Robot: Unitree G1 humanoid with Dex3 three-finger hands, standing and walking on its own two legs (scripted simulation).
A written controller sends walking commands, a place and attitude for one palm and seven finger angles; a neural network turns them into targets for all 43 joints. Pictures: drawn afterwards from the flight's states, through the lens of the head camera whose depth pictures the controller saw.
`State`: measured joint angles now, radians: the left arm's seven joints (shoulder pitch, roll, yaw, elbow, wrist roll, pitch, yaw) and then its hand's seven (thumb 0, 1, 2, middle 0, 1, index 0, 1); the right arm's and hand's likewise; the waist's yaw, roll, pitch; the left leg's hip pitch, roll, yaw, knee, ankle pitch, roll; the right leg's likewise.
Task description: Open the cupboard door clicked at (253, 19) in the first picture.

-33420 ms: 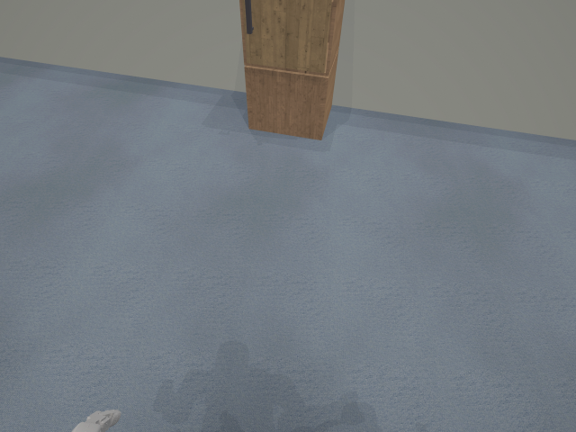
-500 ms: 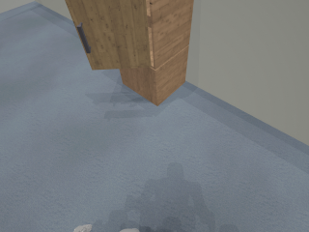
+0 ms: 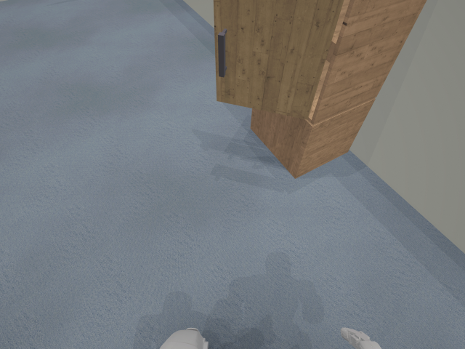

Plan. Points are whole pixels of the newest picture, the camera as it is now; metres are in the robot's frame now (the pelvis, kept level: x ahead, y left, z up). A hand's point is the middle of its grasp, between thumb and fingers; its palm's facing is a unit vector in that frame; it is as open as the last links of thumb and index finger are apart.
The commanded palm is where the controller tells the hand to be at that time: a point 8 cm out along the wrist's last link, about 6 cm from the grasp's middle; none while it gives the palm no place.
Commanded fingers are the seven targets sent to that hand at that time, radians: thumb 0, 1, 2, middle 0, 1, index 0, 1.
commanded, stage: take the last steps up to it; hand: left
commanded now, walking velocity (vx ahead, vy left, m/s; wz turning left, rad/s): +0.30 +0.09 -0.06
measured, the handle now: (223, 53) +1.07 +0.20 -0.09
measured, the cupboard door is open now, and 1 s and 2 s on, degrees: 43 43 43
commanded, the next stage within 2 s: come to a stop and stand still in 1.12 s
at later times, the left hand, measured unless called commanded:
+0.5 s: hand (169, 237) +0.34 +0.21 -0.14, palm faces -0.11 -0.97 -0.22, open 7.4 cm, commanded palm none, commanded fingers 0.00 0.90 0.90 -0.20 -0.30 -0.20 -0.30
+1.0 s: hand (161, 267) +0.28 +0.21 -0.17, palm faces +0.08 -0.99 -0.15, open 7.3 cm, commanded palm none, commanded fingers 0.00 0.90 0.90 -0.20 -0.30 -0.20 -0.30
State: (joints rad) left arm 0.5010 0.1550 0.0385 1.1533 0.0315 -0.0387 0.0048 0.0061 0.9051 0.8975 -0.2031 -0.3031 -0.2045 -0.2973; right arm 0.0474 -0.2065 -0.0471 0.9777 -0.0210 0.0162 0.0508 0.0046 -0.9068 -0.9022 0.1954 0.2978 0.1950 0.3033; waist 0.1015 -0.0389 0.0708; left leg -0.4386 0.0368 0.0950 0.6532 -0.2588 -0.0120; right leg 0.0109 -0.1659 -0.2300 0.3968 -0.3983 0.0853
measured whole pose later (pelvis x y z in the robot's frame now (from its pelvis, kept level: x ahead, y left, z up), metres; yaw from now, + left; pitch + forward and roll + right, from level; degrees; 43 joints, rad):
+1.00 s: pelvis +0.36 +0.04 +0.00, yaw -3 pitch +0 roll +0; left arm 0.42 0.16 0.04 1.16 0.02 -0.05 0.00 0.00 0.92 0.90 -0.20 -0.30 -0.20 -0.30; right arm 0.14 -0.20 -0.06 1.03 -0.02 -0.03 0.02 0.01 -0.92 -0.90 0.20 0.30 0.20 0.30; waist 0.06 -0.03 0.04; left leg -0.40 0.05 0.10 0.56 -0.20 -0.02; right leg -0.03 -0.05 -0.14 0.42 -0.37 0.01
